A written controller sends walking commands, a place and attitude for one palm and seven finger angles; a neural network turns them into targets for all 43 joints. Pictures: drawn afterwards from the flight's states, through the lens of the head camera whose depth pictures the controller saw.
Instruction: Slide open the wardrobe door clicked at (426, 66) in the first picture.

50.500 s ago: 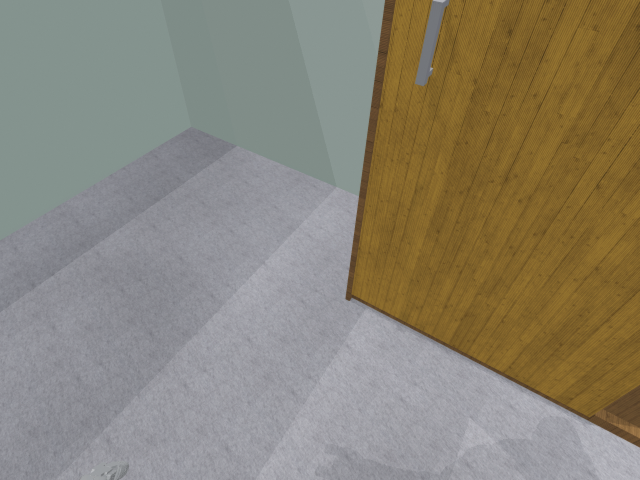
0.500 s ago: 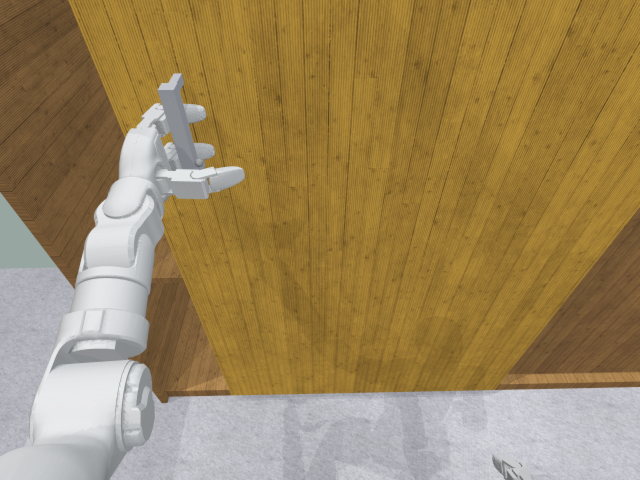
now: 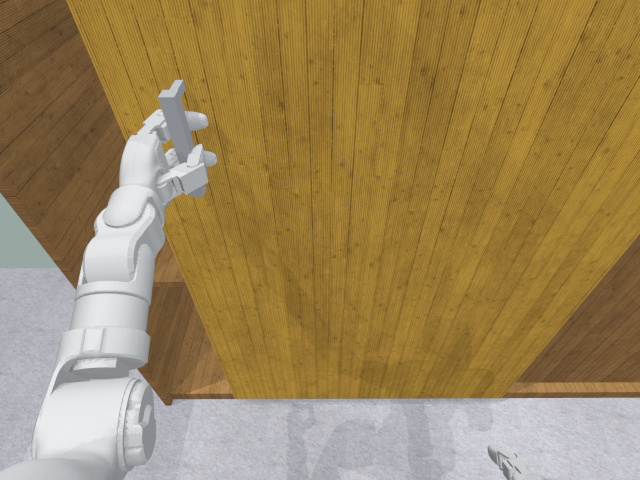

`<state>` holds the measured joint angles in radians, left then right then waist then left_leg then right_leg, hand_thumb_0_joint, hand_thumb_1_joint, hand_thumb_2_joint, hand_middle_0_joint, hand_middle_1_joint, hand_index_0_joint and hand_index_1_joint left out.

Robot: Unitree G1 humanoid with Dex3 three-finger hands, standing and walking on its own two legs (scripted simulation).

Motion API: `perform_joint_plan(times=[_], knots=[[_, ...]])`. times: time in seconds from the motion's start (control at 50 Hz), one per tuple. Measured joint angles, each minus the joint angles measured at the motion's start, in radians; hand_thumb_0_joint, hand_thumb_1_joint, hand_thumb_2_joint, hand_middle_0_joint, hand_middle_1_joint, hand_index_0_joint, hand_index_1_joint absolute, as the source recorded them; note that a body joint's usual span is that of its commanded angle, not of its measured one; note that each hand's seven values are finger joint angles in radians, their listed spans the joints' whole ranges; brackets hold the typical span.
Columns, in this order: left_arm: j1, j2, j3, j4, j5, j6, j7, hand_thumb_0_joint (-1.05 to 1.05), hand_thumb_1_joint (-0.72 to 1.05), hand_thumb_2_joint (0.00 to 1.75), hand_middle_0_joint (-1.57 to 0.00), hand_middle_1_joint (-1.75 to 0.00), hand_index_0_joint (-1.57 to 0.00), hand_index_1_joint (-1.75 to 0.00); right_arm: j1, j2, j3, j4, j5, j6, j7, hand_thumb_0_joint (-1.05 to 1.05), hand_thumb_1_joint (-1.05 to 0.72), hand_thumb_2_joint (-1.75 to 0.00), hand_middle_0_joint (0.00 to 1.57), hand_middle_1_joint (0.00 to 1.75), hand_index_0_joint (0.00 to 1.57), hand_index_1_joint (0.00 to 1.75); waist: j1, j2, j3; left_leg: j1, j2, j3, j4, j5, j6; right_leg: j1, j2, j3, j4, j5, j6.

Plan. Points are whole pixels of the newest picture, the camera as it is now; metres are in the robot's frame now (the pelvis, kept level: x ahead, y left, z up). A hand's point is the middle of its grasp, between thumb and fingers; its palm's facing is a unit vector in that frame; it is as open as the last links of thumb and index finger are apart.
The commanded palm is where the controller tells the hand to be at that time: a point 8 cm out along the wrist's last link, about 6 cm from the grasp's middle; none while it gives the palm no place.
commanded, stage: grip the handle and tug to test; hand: left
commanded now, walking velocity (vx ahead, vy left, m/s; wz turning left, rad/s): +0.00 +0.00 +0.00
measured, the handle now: (188, 140) +0.48 +0.20 +0.20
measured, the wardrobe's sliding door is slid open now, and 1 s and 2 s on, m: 0.21 0.21 0.21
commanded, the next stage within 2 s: tug the door sideways, standing still in 0.58 s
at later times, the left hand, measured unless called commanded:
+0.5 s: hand (200, 171) +0.42 +0.17 +0.20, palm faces +0.07 -1.00 -0.02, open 6.0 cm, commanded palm +0.35 +0.21 +0.20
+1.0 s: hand (193, 188) +0.42 +0.19 +0.17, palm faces +0.01 -0.97 -0.25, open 11.8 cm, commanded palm none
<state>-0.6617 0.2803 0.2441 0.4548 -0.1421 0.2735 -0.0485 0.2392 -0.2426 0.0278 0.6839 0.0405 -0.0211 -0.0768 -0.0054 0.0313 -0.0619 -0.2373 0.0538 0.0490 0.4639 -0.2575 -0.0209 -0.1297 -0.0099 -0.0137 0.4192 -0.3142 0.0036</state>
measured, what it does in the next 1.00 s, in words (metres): walks ahead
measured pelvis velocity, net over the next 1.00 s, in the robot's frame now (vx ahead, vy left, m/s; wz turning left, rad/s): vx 0.16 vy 0.04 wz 0.04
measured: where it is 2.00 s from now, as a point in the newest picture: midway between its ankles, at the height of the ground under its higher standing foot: outside the picture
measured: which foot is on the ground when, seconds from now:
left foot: down 0.00-0.88, up 0.90-1.00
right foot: down 0.00-1.00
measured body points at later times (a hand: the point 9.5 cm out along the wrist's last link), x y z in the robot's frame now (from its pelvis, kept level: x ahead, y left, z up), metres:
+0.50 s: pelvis +0.03 +0.01 +0.01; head +0.02 +0.00 +0.46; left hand +0.41 +0.22 +0.20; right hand +0.17 -0.24 -0.09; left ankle -0.01 +0.13 -0.74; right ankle -0.07 -0.12 -0.73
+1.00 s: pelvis +0.16 +0.04 +0.02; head +0.15 +0.03 +0.47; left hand +0.42 +0.24 +0.18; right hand +0.29 -0.24 -0.09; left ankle +0.14 +0.12 -0.69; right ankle -0.03 -0.12 -0.68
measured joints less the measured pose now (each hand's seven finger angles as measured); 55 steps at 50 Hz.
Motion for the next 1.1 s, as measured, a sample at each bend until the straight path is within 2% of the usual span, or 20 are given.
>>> perform_joint_plan(times=[0.34,0.5,0.6,0.7,0.76,0.82,0.86,0.9,0.94,0.96,0.98,1.0,1.02,1.04,1.06,1.1], knots=[[0.085,-0.002,0.012,-0.114,-0.011,0.038,-0.013,0.00,0.79,0.83,-0.28,-1.32,-0.27,-1.31,-0.020,-0.003,0.002,-0.019,-0.003,0.011,0.004,0.01,-0.90,-0.90,0.21,0.30,0.20,0.30,-0.004,0.005,-0.006,0.035,0.004,0.014,-0.022,-0.003,0.005,0.022,0.002,0.009,-0.012,0.015,-0.002],[0.227,-0.002,0.023,-0.291,-0.024,0.070,-0.008,0.00,0.81,0.82,-0.26,-1.33,-0.22,-1.30,-0.025,0.003,0.011,-0.048,-0.001,0.015,0.018,0.01,-0.90,-0.90,0.21,0.30,0.20,0.30,-0.005,0.008,-0.023,0.081,0.010,0.033,-0.056,-0.006,0.009,0.040,0.004,0.012,-0.023,0.039,-0.006],[0.365,-0.010,0.034,-0.472,-0.040,0.102,0.003,-0.01,0.81,0.82,-0.25,-1.33,-0.18,-1.28,-0.043,0.008,0.018,-0.065,-0.002,0.019,0.031,0.01,-0.90,-0.90,0.21,0.30,0.20,0.30,-0.002,0.014,-0.032,0.103,0.010,0.039,-0.060,-0.002,0.011,0.043,0.001,0.006,-0.023,0.064,-0.005],[0.557,-0.028,0.054,-0.688,-0.068,0.144,0.011,0.00,0.82,0.82,-0.23,-1.33,-0.17,-1.28,-0.052,0.019,0.029,-0.082,-0.006,0.019,0.043,0.02,-0.90,-0.90,0.21,0.30,0.20,0.30,0.025,0.017,-0.048,0.132,0.007,0.025,-0.046,0.055,0.014,0.049,-0.006,-0.011,-0.020,0.148,-0.010],[0.662,-0.044,0.044,-0.787,-0.077,0.132,0.004,-0.01,0.80,0.83,-0.26,-1.33,-0.18,-1.29,-0.045,0.022,0.026,-0.085,-0.013,0.006,0.046,0.01,-0.90,-0.90,0.21,0.30,0.20,0.30,0.057,0.019,-0.057,0.158,0.005,0.006,-0.041,0.084,0.007,0.070,-0.007,-0.023,-0.033,0.198,-0.015],[0.703,-0.063,0.012,-0.841,-0.085,0.115,-0.002,-0.01,0.78,0.84,-0.30,-1.34,-0.24,-1.31,-0.041,0.020,0.015,-0.067,-0.022,-0.017,0.043,0.01,-0.90,-0.90,0.21,0.30,0.20,0.30,0.081,0.019,-0.050,0.174,0.002,-0.013,-0.033,0.101,0.003,0.095,-0.009,-0.037,-0.043,0.236,-0.016],[0.705,-0.039,-0.053,-0.732,0.011,-0.019,-0.002,-0.01,0.66,0.79,-0.32,-1.26,-0.27,-1.23,-0.045,0.009,0.003,-0.056,-0.042,0.001,0.038,0.01,-0.90,-0.90,0.21,0.30,0.20,0.30,0.074,0.016,-0.042,0.114,-0.013,-0.053,0.055,0.130,0.000,0.062,-0.020,-0.046,0.021,0.257,-0.011],[0.720,-0.028,-0.109,-0.677,0.029,-0.177,-0.035,0.00,0.45,0.70,-0.36,-1.14,-0.32,-1.11,-0.018,-0.020,-0.018,-0.054,-0.046,0.045,0.044,0.01,-0.90,-0.90,0.21,0.30,0.20,0.30,0.070,0.020,-0.027,0.026,-0.027,-0.091,0.222,0.182,0.006,0.085,-0.022,-0.056,0.035,0.275,-0.008],[0.706,-0.013,-0.176,-0.634,0.062,-0.278,-0.055,0.00,0.23,0.61,-0.44,-1.04,-0.32,-0.97,0.019,-0.053,-0.033,-0.022,-0.043,0.076,0.045,0.01,-0.90,-0.90,0.21,0.30,0.20,0.30,0.070,0.009,-0.038,-0.084,-0.064,-0.102,0.397,-0.014,0.016,0.107,-0.032,-0.053,0.051,0.260,-0.004],[0.699,-0.012,-0.203,-0.609,0.070,-0.326,-0.066,0.00,0.12,0.56,-0.49,-0.99,-0.33,-0.94,0.033,-0.070,-0.037,0.007,-0.046,0.071,0.046,0.01,-0.90,-0.90,0.21,0.30,0.20,0.30,0.071,0.006,-0.043,-0.135,-0.082,-0.096,0.442,-0.126,0.023,0.113,-0.036,-0.047,0.074,0.247,0.004],[0.702,-0.018,-0.226,-0.588,0.078,-0.382,-0.063,0.00,0.03,0.53,-0.54,-0.95,-0.33,-0.90,0.041,-0.087,-0.042,0.038,-0.051,0.056,0.050,0.01,-0.90,-0.90,0.21,0.30,0.20,0.30,0.070,0.011,-0.046,-0.168,-0.092,-0.086,0.420,-0.181,0.029,0.110,-0.038,-0.039,0.112,0.243,0.020],[0.716,-0.027,-0.242,-0.579,0.084,-0.433,-0.053,0.00,-0.05,0.49,-0.57,-0.91,-0.33,-0.86,0.046,-0.105,-0.047,0.061,-0.056,0.039,0.057,0.01,-0.90,-0.90,0.21,0.30,0.20,0.30,0.064,0.027,-0.040,-0.170,-0.096,-0.080,0.318,-0.124,0.038,0.093,-0.035,-0.032,0.186,0.254,0.038],[0.735,-0.035,-0.249,-0.585,0.079,-0.468,-0.039,0.00,-0.13,0.46,-0.60,-0.86,-0.33,-0.81,0.050,-0.128,-0.054,0.066,-0.060,0.020,0.065,0.01,-0.90,-0.90,0.21,0.30,0.20,0.30,0.058,0.059,-0.024,-0.147,-0.086,-0.089,0.197,0.147,0.060,0.054,-0.015,-0.012,0.328,0.278,0.044],[0.758,-0.037,-0.251,-0.594,0.069,-0.494,-0.024,0.00,-0.19,0.43,-0.62,-0.83,-0.32,-0.76,0.061,-0.149,-0.063,0.058,-0.060,0.002,0.070,0.01,-0.90,-0.90,0.21,0.30,0.20,0.30,0.051,0.099,-0.015,-0.120,-0.071,-0.111,0.171,0.343,0.081,-0.001,0.023,0.025,0.514,0.148,0.046],[0.781,-0.031,-0.247,-0.590,0.062,-0.517,-0.011,0.00,-0.24,0.41,-0.63,-0.80,-0.32,-0.71,0.071,-0.150,-0.076,0.061,-0.061,-0.007,0.068,0.01,-0.90,-0.90,0.21,0.30,0.20,0.30,0.039,0.103,-0.016,-0.085,-0.078,-0.107,0.206,0.254,0.091,-0.061,0.038,0.067,0.684,-0.006,0.045],[0.817,-0.030,-0.231,-0.559,0.063,-0.530,0.004,0.00,-0.33,0.37,-0.66,-0.75,-0.33,-0.64,0.107,-0.124,-0.086,0.074,-0.063,-0.009,0.068,0.01,-0.90,-0.90,0.21,0.30,0.20,0.30,0.004,0.072,-0.034,0.012,-0.119,-0.089,0.209,0.010,0.110,-0.162,0.037,0.115,0.853,-0.173,0.043]])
